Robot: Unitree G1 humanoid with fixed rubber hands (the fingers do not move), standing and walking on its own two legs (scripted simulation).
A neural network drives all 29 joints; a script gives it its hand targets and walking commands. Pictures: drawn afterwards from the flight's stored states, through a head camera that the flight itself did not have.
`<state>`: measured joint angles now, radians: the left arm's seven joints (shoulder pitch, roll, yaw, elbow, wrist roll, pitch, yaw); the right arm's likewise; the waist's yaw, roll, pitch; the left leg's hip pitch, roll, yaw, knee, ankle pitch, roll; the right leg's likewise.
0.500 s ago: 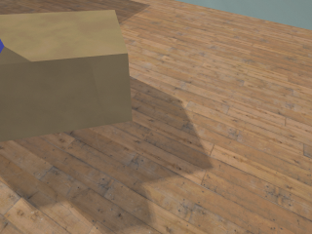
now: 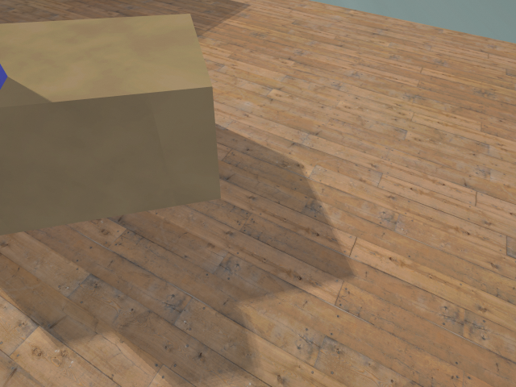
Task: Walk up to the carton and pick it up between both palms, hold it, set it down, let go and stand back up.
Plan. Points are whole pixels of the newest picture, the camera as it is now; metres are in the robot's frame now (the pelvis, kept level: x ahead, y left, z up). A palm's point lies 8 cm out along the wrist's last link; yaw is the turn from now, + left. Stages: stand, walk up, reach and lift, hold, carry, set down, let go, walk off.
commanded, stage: stand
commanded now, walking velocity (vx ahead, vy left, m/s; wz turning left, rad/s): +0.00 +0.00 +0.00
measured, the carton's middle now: out of the picture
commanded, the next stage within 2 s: none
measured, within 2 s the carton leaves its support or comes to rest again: neither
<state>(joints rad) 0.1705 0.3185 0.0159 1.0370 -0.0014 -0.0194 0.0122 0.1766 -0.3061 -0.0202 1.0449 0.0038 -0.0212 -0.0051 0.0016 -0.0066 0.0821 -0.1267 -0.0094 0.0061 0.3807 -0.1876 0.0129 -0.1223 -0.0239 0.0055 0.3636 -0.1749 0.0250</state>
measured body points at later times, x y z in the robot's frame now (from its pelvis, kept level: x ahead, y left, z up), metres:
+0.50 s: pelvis +0.01 +0.00 +0.00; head +0.01 +0.00 +0.45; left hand +0.07 +0.29 -0.14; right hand +0.09 -0.29 -0.13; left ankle +0.02 +0.11 -0.75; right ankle +0.02 -0.14 -0.75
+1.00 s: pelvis +0.01 +0.00 +0.00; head +0.02 +0.00 +0.45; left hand +0.08 +0.29 -0.14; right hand +0.08 -0.29 -0.13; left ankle +0.02 +0.11 -0.75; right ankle +0.02 -0.14 -0.75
